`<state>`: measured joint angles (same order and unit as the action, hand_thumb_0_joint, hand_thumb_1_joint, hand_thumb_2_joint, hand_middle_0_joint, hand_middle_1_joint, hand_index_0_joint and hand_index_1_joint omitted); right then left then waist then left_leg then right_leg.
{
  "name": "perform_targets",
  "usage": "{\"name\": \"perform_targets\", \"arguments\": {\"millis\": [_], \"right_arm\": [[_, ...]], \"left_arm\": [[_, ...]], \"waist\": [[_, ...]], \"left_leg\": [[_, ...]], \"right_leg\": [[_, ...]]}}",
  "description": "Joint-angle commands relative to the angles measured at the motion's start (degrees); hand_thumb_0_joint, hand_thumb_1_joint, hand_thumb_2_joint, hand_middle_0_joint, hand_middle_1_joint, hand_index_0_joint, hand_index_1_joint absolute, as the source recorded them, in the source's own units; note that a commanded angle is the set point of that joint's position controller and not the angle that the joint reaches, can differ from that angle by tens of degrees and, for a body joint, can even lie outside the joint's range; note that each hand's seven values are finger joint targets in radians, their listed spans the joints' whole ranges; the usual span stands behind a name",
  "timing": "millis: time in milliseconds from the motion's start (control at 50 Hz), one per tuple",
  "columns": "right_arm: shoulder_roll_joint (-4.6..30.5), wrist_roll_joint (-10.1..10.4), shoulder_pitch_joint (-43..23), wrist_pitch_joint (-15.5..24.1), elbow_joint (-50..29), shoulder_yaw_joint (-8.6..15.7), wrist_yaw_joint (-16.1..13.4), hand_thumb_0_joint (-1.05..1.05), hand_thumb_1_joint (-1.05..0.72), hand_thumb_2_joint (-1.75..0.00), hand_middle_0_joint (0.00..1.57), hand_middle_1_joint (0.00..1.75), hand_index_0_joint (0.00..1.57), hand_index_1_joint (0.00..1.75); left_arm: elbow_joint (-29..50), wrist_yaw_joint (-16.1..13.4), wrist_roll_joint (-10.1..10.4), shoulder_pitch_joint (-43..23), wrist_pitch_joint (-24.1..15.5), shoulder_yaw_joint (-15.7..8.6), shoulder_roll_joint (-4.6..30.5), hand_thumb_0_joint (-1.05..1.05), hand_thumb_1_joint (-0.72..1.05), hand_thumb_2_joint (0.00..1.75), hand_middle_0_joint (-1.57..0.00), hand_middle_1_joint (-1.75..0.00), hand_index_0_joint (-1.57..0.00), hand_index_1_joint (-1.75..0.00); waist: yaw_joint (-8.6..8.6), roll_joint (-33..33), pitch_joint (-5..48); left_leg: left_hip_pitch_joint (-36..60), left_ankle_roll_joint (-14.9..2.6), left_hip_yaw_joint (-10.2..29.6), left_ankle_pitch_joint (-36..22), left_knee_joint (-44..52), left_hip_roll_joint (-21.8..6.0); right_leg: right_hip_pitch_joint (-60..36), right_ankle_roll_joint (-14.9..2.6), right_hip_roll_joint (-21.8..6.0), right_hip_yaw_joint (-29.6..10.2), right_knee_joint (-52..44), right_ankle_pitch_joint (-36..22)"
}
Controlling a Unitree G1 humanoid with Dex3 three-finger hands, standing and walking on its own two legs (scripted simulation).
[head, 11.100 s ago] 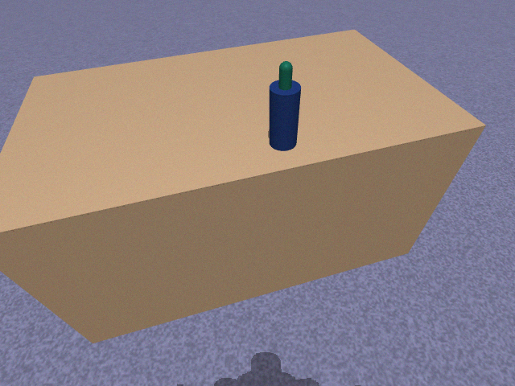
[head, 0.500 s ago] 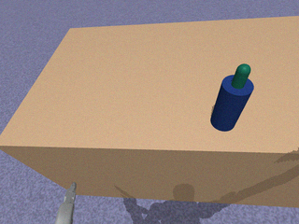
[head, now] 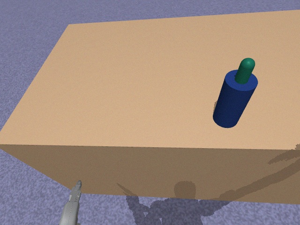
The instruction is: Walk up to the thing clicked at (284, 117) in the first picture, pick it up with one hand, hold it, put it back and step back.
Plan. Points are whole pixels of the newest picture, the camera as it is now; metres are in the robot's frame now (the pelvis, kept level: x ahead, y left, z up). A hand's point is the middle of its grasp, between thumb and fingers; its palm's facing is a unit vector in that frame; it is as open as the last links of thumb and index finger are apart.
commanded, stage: approach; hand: right
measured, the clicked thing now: (235, 94) +0.47 -0.19 +0.07
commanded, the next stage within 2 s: close in in 0.10 s
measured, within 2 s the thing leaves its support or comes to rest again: neither
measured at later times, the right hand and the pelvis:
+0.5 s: hand (252, 111) +0.44 -0.24 +0.03, palm faces +0.13 +0.99 +0.05, open 17.8 cm; pelvis -0.01 -0.01 -0.03, yaw +3 degrees
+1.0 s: hand (234, 105) +0.45 -0.19 +0.04, palm faces +0.16 +0.99 +0.03, open 17.6 cm; pelvis -0.02 +0.00 -0.03, yaw +2 degrees
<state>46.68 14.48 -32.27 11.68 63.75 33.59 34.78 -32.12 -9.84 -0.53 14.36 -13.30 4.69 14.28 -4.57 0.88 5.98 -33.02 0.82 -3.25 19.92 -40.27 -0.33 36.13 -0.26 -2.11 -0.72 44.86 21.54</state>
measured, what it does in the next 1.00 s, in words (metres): stands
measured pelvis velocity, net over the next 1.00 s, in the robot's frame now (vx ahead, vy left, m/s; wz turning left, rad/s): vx -0.02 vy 0.00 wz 0.04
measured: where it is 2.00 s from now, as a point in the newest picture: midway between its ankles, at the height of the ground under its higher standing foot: outside the picture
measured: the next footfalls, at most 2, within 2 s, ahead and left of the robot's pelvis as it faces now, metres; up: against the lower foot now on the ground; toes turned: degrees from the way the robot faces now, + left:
none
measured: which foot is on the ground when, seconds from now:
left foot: down 0.00-1.00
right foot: down 0.00-1.00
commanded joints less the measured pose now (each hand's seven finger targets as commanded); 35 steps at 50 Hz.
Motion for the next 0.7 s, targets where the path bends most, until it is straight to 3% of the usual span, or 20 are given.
{"name": "perform_targets", "arguments": {"millis": [0, 60, 140, 200, 240, 300, 320, 340, 360, 380, 420, 440, 480, 500, 540, 560, 600, 640, 660, 680], "right_arm": [[10.8, 1.5, -21.2, 5.6, -11.7, -2.0, -0.7, 0.00, 0.60, -0.05, 0.05, 0.05, 0.06, 0.05], [9.2, 1.6, -23.3, 8.0, -13.7, -2.2, -3.0, 0.00, 0.61, -0.05, 0.05, 0.05, 0.06, 0.05], [8.9, -0.1, -22.2, 10.9, -14.8, -0.4, -7.8, 0.00, 0.61, -0.05, 0.04, 0.05, 0.05, 0.05], [9.1, -2.1, -18.3, 12.2, -13.4, 1.6, -11.7, 0.00, 0.60, -0.04, 0.05, 0.05, 0.05, 0.05], [8.0, -2.9, -25.0, 13.9, -21.7, 1.1, -14.1, 0.00, 0.61, -0.04, 0.04, 0.05, 0.04, 0.05], [0.3, -3.3, -20.7, 14.3, -18.1, -0.7, -17.2, 0.00, 0.61, -0.04, 0.03, 0.05, 0.04, 0.05], [-1.0, -4.1, -19.9, 14.2, -16.8, -1.6, -18.2, 0.00, 0.61, -0.04, 0.03, 0.05, 0.04, 0.05], [-0.7, -4.5, -24.4, 14.9, -22.5, -2.6, -19.1, 0.00, 0.61, -0.04, 0.04, 0.05, 0.04, 0.05], [3.6, -5.1, -28.9, 15.5, -26.5, -0.8, -20.2, 0.00, 0.61, -0.04, 0.04, 0.05, 0.04, 0.05], [1.7, -5.8, -29.7, 15.4, -27.2, -2.8, -21.0, 0.00, 0.61, -0.04, 0.04, 0.05, 0.04, 0.05], [-7.1, -6.0, -18.8, 13.6, -13.6, -5.7, -22.1, 0.00, 0.60, -0.05, 0.03, 0.05, 0.04, 0.05], [-9.9, -5.9, -15.3, 13.2, -9.7, -6.8, -22.3, 0.00, 0.61, -0.04, 0.04, 0.05, 0.04, 0.05], [-1.7, -6.5, -27.7, 14.5, -23.3, -3.7, -23.8, 0.00, 0.58, -0.05, 0.04, 0.05, 0.04, 0.05], [-2.8, -7.0, -27.2, 13.9, -21.3, -4.6, -24.2, 0.00, 0.57, -0.05, 0.04, 0.05, 0.04, 0.05], [-10.8, -6.7, -20.9, 12.7, -12.2, -7.9, -24.3, 0.00, 0.57, -0.05, 0.04, 0.05, 0.04, 0.05], [-12.2, -6.8, -20.2, 12.8, -11.8, -8.3, -24.6, 0.00, 0.59, -0.05, 0.03, 0.05, 0.04, 0.05], [-8.1, -7.6, -24.5, 13.2, -15.7, -6.7, -25.6, 0.00, 0.59, -0.05, 0.03, 0.05, 0.04, 0.05], [-11.6, -7.4, -26.9, 13.1, -15.9, -9.3, -25.6, 0.00, 0.58, -0.05, 0.03, 0.05, 0.04, 0.05], [-10.1, -7.5, -28.7, 13.6, -18.3, -8.5, -25.8, 0.00, 0.58, -0.05, 0.03, 0.05, 0.04, 0.05], [-11.5, -7.7, -28.9, 13.6, -17.5, -9.7, -26.0, 0.00, 0.57, -0.05, 0.03, 0.05, 0.04, 0.05]], "left_arm": [[9.1, -0.7, -0.3, -0.9, -4.0, -6.1, 11.5, 0.00, -0.56, 0.05, -0.05, -0.05, -0.05, -0.06], [10.0, 0.1, -0.6, 2.4, -3.8, -6.2, 10.6, 0.00, -0.55, 0.04, -0.05, -0.05, -0.05, -0.05], [11.8, 1.7, -1.4, 4.4, -2.5, -5.8, 8.5, 0.00, -0.53, 0.03, -0.05, -0.05, -0.06, -0.05], [15.2, 2.6, -2.1, 5.3, -1.1, -10.3, 11.8, 0.00, -0.54, 0.04, -0.05, -0.05, -0.06, -0.05], [21.3, 3.3, -2.2, 0.4, -0.8, -9.9, 10.6, 0.00, -0.54, 0.03, -0.05, -0.05, -0.06, -0.04], [21.9, 4.5, -2.6, 2.4, 0.6, -9.0, 8.5, 0.00, -0.54, 0.04, -0.05, -0.05, -0.06, -0.04], [23.6, 4.5, -2.5, 1.0, 0.8, -10.6, 9.7, 0.00, -0.55, 0.04, -0.05, -0.05, -0.06, -0.04], [25.9, 4.8, -2.6, 0.4, 1.0, -9.5, 9.0, 0.00, -0.55, 0.04, -0.05, -0.05, -0.06, -0.04], [26.8, 4.5, -2.5, -1.0, 1.3, -12.2, 11.9, 0.00, -0.55, 0.04, -0.05, -0.05, -0.06, -0.04], [27.7, 4.7, -2.5, -0.9, 1.6, -10.3, 9.9, 0.00, -0.55, 0.04, -0.05, -0.05, -0.05, -0.05], [22.2, 5.5, -2.1, 6.5, 3.0, -9.4, 7.4, 0.00, -0.55, 0.04, -0.05, -0.05, -0.06, -0.04], [23.2, 5.9, -2.0, 6.8, 3.3, -9.7, 7.9, 0.00, -0.55, 0.04, -0.05, -0.05, -0.05, -0.04], [30.9, 5.9, -1.7, 2.3, 3.3, -11.3, 10.0, 0.00, -0.54, 0.03, -0.05, -0.04, -0.06, -0.04], [28.2, 5.9, -1.8, 6.8, 3.9, -12.5, 10.3, 0.00, -0.54, 0.03, -0.05, -0.05, -0.06, -0.04], [24.9, 7.0, -1.6, 11.0, 4.3, -12.1, 8.8, 0.00, -0.53, 0.02, -0.05, -0.05, -0.06, -0.03], [26.8, 7.4, -1.4, 9.7, 4.0, -11.2, 7.6, 0.00, -0.53, 0.02, -0.05, -0.05, -0.06, -0.03], [29.0, 7.4, -1.3, 8.2, 4.0, -12.4, 8.7, 0.00, -0.53, 0.02, -0.05, -0.05, -0.06, -0.03], [29.5, 8.0, -1.3, 8.4, 4.0, -12.9, 8.6, 0.00, -0.53, 0.02, -0.05, -0.05, -0.06, -0.03], [30.0, 8.1, -1.2, 8.5, 3.8, -13.8, 9.3, 0.00, -0.52, 0.02, -0.05, -0.05, -0.06, -0.03], [30.7, 8.3, -1.1, 7.9, 3.5, -11.8, 7.3, 0.00, -0.52, 0.02, -0.05, -0.05, -0.06, -0.03]], "waist": [[-3.74, -8.6, 18.6], [-3.97, -8.7, 20.6], [-1.68, -11.2, 22.5], [-1.02, -11.3, 23.6], [0.03, -15.0, 30.8], [0.52, -13.7, 28.4], [0.18, -12.9, 30.1], [0.14, -14.1, 33.6], [0.17, -15.6, 35.8], [0.49, -16.7, 34.5], [-1.09, -10.2, 21.6], [-2.32, -7.2, 19.8], [-1.61, -11.0, 28.7], [-2.27, -10.6, 27.5], [-4.43, -6.0, 15.3], [-4.28, -4.6, 14.9], [-3.89, -5.0, 18.1], [-4.75, -4.2, 15.5], [-4.45, -5.7, 17.9], [-3.96, -5.3, 18.0]], "left_leg": [[-1.5, -1.36, 1.6, -13.0, 1.0, 1.3], [-3.4, -1.16, 1.2, -13.5, -0.8, 1.6], [-4.7, -1.47, 1.5, -15.2, -3.8, 1.7], [-3.9, -1.66, 1.7, -17.2, -5.8, 1.9], [-1.9, -1.88, 2.2, -17.5, -6.8, 1.9], [-2.5, -2.15, 1.3, -15.8, -7.7, 2.6], [-2.1, -2.11, 1.5, -15.9, -8.0, 2.6], [-0.8, -2.02, 1.5, -17.1, -8.0, 2.7], [-1.0, -2.16, 1.2, -16.5, -8.0, 2.9], [-0.8, -2.27, 1.3, -15.4, -7.9, 2.9], [-4.1, -2.14, 0.6, -12.3, -7.2, 3.2], [-3.9, -1.96, 0.7, -12.3, -6.7, 3.0], [-1.1, -1.79, 1.1, -13.4, -6.8, 2.7], [-2.2, -1.83, 1.1, -12.8, -6.8, 2.6], [-6.9, -1.68, 0.7, -9.3, -6.5, 2.7], [-6.7, -1.62, 0.8, -9.0, -6.6, 2.5], [-6.4, -1.46, 1.4, -8.2, -6.6, 2.2], [-8.6, -1.42, 1.5, -4.8, -6.5, 2.2], [-7.8, -1.44, 1.8, -5.0, -6.9, 2.0], [-7.9, -1.37, 2.0, -4.6, -6.8, 1.9]], "right_leg": [[-14.7, -0.48, 0.5, -1.8, -2.4, -16.3], [-14.9, -0.23, 0.3, -2.2, -0.3, -19.0], [-13.3, 0.81, 0.2, -1.9, 2.7, -25.8], [-10.9, 1.07, 0.3, -1.4, 4.6, -27.9], [-12.6, 1.21, 0.2, -1.3, 5.6, -28.1], [-10.5, 1.65, -0.3, -1.7, 5.7, -27.7], [-10.5, 1.45, -0.4, -1.6, 6.0, -27.8], [-12.5, 1.54, -0.4, -1.6, 6.2, -28.7], [-14.0, 1.73, -0.7, -1.9, 5.9, -28.7], [-14.1, 1.88, -0.6, -1.9, 5.2, -27.6], [-7.8, 1.54, -0.7, -2.0, 3.8, -21.9], [-5.1, 1.12, -0.6, -1.9, 3.3, -19.3], [-9.4, 0.94, -0.5, -1.4, 3.1, -18.2], [-9.8, 0.80, -0.4, -1.1, 3.2, -17.2], [-4.5, 0.40, -0.3, -1.2, 2.5, -12.0], [-3.1, 0.09, -0.1, -1.2, 2.6, -11.6], [-3.7, -0.30, -0.2, -0.7, 3.3, -9.8], [-2.0, -0.52, -0.1, -0.8, 3.0, -5.0], [-2.8, -0.35, -0.1, -0.8, 3.3, -5.2], [-2.8, -0.41, 0.1, -0.5, 3.6, -4.5]]}}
